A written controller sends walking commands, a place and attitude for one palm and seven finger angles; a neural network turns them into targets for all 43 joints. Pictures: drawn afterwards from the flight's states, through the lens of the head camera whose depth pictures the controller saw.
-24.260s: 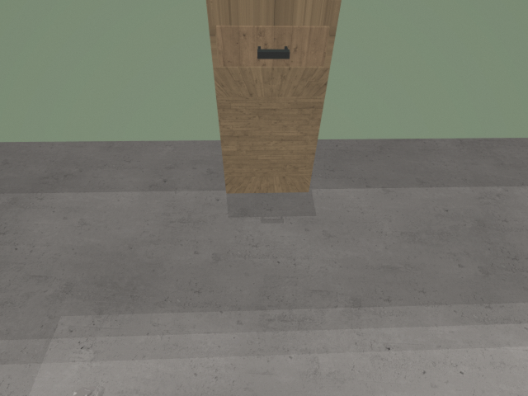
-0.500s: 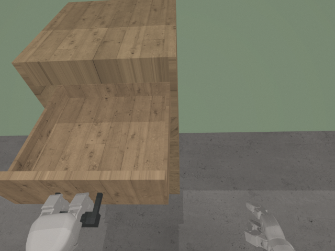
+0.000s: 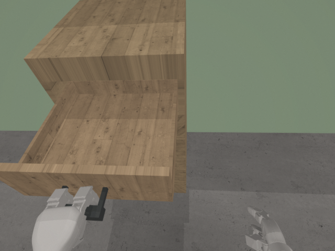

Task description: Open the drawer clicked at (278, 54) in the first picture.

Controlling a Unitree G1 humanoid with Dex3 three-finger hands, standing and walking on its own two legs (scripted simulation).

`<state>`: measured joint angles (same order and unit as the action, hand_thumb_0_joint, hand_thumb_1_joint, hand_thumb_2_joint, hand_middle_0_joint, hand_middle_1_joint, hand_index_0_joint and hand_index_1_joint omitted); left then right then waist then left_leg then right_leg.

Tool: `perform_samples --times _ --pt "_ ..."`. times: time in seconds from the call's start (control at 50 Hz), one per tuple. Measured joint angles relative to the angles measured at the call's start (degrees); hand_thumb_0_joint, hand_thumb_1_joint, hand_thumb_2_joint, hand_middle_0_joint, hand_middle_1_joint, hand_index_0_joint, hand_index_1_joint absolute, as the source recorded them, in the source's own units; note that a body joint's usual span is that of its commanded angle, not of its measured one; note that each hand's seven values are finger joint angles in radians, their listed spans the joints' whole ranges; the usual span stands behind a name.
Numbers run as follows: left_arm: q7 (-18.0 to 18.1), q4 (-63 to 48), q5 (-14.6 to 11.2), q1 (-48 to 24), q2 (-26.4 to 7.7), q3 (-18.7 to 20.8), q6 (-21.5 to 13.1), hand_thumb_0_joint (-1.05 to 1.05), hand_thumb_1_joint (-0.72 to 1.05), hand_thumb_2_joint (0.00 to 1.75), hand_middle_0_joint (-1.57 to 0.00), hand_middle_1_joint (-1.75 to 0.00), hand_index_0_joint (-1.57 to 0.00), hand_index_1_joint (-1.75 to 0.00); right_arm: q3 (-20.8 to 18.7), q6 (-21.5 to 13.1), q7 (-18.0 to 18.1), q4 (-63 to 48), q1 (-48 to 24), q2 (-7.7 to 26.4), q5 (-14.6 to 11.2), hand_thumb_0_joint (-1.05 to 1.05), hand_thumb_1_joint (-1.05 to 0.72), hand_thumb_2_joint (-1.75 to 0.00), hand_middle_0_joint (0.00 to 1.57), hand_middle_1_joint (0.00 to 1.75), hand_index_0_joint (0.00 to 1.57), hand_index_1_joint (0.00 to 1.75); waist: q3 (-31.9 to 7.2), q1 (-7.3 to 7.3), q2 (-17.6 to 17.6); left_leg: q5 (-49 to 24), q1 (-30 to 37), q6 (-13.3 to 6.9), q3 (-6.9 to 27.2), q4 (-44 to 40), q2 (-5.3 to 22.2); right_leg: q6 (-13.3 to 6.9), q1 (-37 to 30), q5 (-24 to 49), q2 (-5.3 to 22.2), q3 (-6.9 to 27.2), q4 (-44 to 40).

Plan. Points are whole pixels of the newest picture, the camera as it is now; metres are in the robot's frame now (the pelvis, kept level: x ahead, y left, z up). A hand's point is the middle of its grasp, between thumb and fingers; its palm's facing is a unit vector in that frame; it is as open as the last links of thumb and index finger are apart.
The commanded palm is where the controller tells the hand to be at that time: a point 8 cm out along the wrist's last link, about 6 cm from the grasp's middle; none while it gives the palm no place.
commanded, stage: open the thumb to release the handle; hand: left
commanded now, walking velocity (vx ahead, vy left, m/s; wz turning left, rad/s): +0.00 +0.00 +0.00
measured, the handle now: (80, 201) +0.21 +0.22 +0.04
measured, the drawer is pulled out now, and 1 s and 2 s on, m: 0.30 0.30 0.30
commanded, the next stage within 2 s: lift the hand off the handle in 0.32 s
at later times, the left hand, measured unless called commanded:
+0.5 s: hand (76, 230) +0.16 +0.22 +0.02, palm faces +0.01 -0.13 -0.99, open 13.6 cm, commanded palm +0.14 +0.23 +0.07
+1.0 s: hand (71, 221) +0.17 +0.22 +0.05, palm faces +0.03 -0.13 -0.99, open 13.8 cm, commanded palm +0.14 +0.23 +0.12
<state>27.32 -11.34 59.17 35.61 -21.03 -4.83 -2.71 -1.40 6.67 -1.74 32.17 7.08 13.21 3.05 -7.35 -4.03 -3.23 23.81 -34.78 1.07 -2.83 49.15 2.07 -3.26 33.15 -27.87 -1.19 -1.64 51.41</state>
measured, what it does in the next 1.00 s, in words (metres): stands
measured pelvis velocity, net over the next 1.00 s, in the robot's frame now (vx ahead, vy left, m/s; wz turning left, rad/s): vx -0.02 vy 0.00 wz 0.01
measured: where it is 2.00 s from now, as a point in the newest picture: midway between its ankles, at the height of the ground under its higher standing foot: outside the picture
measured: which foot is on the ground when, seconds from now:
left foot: down 0.00-1.00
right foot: down 0.00-1.00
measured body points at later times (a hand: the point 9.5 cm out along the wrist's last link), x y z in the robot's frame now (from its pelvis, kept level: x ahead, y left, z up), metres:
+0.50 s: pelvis -0.01 +0.00 +0.01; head +0.01 -0.03 +0.46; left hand +0.15 +0.22 +0.08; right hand +0.20 -0.22 -0.09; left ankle +0.01 +0.14 -0.69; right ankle -0.02 -0.08 -0.69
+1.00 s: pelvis -0.02 +0.00 +0.02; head -0.01 -0.03 +0.47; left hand +0.16 +0.23 +0.10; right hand +0.20 -0.21 -0.08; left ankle +0.01 +0.14 -0.69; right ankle -0.02 -0.08 -0.69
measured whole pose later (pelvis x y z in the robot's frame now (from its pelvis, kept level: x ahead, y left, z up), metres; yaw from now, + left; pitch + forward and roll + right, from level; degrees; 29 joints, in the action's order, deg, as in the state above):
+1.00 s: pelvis -0.02 +0.00 +0.02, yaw +0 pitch +5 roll +0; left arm 20.8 -9.0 57.0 27.8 -21.9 -5.4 -1.2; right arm -0.4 5.3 0.6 33.5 6.5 12.3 1.7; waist -5.3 -4.1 -4.4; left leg 19.3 -27.6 0.9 -1.9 42.2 2.2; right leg -3.1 25.2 -22.8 -1.7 -2.4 43.1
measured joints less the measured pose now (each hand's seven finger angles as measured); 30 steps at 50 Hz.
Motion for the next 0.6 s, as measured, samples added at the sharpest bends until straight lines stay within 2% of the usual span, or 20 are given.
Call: perform_samples --times 0.1,0.28,0.36,0.46,0.6 --pt "-1.13 1.38 0.0 -2.12 0.29 -0.35 0.58 0.01 0.39 0.68 -0.4 -1.3 -0.38 -1.3 0.59 -0.16 0.78 0.45 -0.42 -0.54 -0.41 0.01 -0.91 -0.9 0.2 0.3 0.2 0.3 0.39 -0.22 -0.04 -0.85 1.25 0.08 0.44 -1.23 -0.05 -0.13 -1.41 0.72 -0.02 -0.43 -1.29" --pt "-3.44 3.38 -0.35 -4.23 -0.41 0.13 -0.59 0.0 -0.13 0.46 -0.4 -1.27 -0.34 -1.24 1.11 -0.72 1.65 0.63 -1.2 -0.9 -0.62 0.01 -0.91 -0.9 0.2 0.3 0.2 0.3 1.14 -0.31 0.01 -2.34 3.37 0.19 0.79 -3.55 0.16 -0.34 -3.66 2.28 -0.34 -0.74 -3.8" --pt "-3.56 3.73 -0.33 -4.46 -0.4 0.4 -1.22 0.0 -0.31 0.38 -0.39 -1.26 -0.33 -1.22 0.78 -0.83 1.55 0.62 -1.3 -0.65 -0.56 0.01 -0.91 -0.9 0.2 0.3 0.2 0.3 1.29 -0.16 -0.01 -2.7 3.52 0.23 0.89 -3.92 0.26 -0.36 -3.91 2.75 -0.46 -0.83 -4.39" --pt "-2.65 4.06 -0.03 -4.57 0.05 0.49 -1.65 0.0 -0.43 0.33 -0.38 -1.25 -0.32 -1.2 0.28 -0.84 1.39 0.73 -1.12 -0.25 -0.5 0.01 -0.91 -0.9 0.2 0.3 0.2 0.3 1.28 -0.01 0.04 -2.84 3.04 0.14 0.9 -3.8 0.26 -0.26 -3.5 2.99 -0.47 -0.81 -4.4" --pt "-1.16 5.22 1.03 -6.58 0.5 -0.79 -1.03 0.0 -0.48 0.31 -0.38 -1.26 -0.32 -1.2 -0.18 -0.57 1.89 1.59 -0.68 0.06 -0.72 0.01 -0.91 -0.9 0.2 0.3 0.2 0.3 1.35 -0.49 -0.1 -2.93 1.93 -0.06 1.22 -3.07 -0.06 -0.06 -2.61 2.96 -0.15 -1.13 -3.77"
